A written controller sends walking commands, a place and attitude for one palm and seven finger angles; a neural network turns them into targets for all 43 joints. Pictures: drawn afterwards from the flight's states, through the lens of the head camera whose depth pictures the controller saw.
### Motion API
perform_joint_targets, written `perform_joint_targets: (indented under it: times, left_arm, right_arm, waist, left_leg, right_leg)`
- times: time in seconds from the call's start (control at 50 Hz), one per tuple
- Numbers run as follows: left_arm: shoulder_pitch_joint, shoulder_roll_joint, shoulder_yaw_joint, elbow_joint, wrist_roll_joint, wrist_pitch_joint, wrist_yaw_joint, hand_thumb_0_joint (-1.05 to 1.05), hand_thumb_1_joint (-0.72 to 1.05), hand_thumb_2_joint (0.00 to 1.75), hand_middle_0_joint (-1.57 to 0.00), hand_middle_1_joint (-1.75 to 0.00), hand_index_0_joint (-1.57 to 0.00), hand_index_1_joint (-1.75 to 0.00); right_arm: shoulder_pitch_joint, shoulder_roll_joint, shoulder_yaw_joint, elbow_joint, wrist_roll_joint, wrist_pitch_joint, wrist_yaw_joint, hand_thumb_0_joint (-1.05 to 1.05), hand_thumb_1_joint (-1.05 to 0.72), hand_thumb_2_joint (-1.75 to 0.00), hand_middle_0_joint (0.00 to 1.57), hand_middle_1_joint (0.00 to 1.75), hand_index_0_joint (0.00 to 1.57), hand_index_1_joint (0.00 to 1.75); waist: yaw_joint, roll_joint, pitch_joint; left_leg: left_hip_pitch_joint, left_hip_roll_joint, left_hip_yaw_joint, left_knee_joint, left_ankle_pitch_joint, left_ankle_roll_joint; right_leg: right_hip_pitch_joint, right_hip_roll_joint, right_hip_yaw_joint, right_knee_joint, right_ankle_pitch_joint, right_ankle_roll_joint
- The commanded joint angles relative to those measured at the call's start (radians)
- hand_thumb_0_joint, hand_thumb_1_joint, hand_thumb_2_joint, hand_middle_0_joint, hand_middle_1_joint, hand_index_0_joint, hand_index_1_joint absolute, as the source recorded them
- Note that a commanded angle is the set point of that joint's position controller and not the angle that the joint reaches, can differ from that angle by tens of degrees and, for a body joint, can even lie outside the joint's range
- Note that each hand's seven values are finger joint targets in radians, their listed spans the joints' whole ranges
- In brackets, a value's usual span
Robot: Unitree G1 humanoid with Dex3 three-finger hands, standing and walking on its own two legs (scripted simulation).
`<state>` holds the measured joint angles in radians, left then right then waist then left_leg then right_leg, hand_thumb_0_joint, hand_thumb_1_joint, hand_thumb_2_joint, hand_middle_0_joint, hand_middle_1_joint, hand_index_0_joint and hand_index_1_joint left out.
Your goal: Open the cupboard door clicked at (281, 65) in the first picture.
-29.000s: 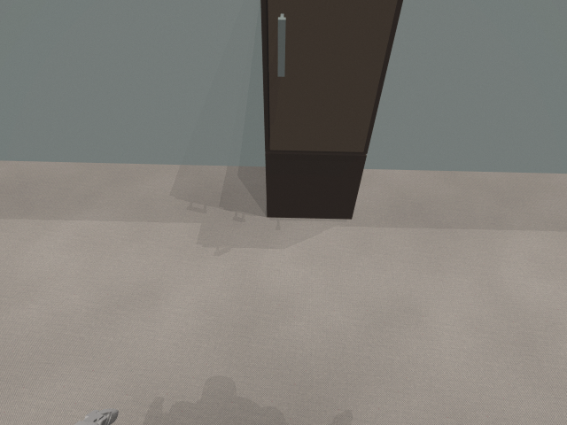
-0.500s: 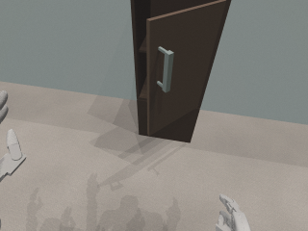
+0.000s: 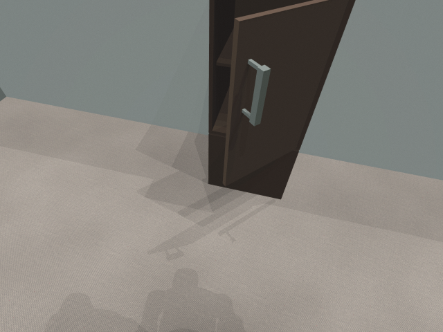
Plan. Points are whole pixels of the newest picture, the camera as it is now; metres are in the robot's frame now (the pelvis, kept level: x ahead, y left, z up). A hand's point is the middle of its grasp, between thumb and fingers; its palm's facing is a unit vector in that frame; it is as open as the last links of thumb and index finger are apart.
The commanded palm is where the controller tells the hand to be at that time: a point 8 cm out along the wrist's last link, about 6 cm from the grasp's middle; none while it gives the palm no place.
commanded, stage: let the arm hang, fingers relaxed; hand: left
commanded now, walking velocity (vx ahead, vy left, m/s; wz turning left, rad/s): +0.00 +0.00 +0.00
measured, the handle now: (253, 93) +0.67 -0.04 +0.07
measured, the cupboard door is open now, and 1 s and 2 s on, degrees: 48 48 48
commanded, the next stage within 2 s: look to check the result in 0.64 s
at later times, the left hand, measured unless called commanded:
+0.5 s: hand out of the picture -0.01 +0.18 -0.17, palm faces +0.04 -0.99 -0.15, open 7.4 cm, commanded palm none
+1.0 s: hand out of the picture -0.01 +0.18 -0.17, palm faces +0.04 -0.98 -0.18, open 7.4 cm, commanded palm none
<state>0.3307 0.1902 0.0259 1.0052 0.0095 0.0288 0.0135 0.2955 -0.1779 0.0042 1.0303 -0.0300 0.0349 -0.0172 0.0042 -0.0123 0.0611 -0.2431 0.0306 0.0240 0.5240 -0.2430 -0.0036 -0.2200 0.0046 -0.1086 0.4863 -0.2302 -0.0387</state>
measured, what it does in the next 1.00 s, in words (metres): stands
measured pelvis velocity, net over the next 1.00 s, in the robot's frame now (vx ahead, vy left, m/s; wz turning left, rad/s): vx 0.01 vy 0.02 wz -0.02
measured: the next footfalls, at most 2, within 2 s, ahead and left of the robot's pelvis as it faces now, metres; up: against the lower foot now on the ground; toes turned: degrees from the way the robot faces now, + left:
none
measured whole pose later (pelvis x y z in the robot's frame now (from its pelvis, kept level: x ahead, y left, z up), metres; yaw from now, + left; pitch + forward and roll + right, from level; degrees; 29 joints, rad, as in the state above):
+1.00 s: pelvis +0.01 +0.02 +0.01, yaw -1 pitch -2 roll +0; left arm 0.31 0.12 0.02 1.15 0.01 -0.01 0.03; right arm 0.29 -0.12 0.00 1.14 -0.02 0.00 -0.03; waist 0.00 0.01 0.04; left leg -0.19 -0.01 0.06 0.42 -0.21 0.03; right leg -0.20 -0.03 -0.07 0.44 -0.21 0.00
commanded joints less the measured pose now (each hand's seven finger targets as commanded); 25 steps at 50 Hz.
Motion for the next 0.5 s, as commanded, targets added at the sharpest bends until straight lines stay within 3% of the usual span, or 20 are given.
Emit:
perform_joint_targets:
  times: [0.0, 0.16, 0.24, 0.48]
  left_arm:
    - [-0.022, 0.093, 0.011, 0.001, 0.000, -0.035, 0.009, 0.00, 0.90, 0.90, -0.20, -0.30, -0.20, -0.30]
    - [0.014, 0.065, 0.011, 0.083, 0.002, -0.033, 0.015, 0.00, 0.90, 0.90, -0.20, -0.30, -0.20, -0.30]
    - [0.026, 0.053, 0.014, 0.097, 0.004, -0.030, 0.018, 0.00, 0.90, 0.90, -0.20, -0.30, -0.20, -0.30]
    - [0.057, 0.019, 0.019, 0.108, 0.007, -0.036, 0.023, 0.00, 0.90, 0.90, -0.20, -0.30, -0.20, -0.30]
  right_arm:
    - [0.024, -0.079, -0.019, -0.014, 0.003, -0.022, -0.007, 0.00, -0.90, -0.90, 0.20, 0.30, 0.20, 0.30]
    - [0.080, -0.057, -0.017, 0.058, 0.002, -0.025, -0.009, 0.00, -0.90, -0.90, 0.20, 0.30, 0.20, 0.30]
    - [0.092, -0.037, -0.018, 0.074, 0.000, -0.024, -0.009, 0.00, -0.90, -0.90, 0.20, 0.30, 0.20, 0.30]
    - [0.105, -0.019, -0.022, 0.081, 0.005, -0.036, -0.014, 0.00, -0.90, -0.90, 0.20, 0.30, 0.20, 0.30]
  waist:
    - [-0.016, 0.031, 0.029]
    - [-0.012, -0.021, 0.042]
    - [-0.009, 0.000, 0.066]
    - [0.000, 0.055, 0.047]
  left_leg:
    - [-0.030, 0.059, -0.081, -0.172, -0.084, 0.031]
    - [-0.021, 0.053, -0.073, -0.197, -0.098, 0.040]
    - [-0.047, 0.052, -0.075, -0.206, -0.130, 0.042]
    - [-0.082, 0.068, -0.109, -0.250, -0.140, 0.046]
  right_leg:
    - [-0.022, -0.110, 0.157, -0.199, -0.134, -0.014]
    - [-0.043, -0.110, 0.152, -0.199, -0.166, -0.004]
    - [-0.064, -0.107, 0.149, -0.190, -0.189, -0.001]
    - [-0.007, -0.092, 0.115, -0.126, -0.048, 0.007]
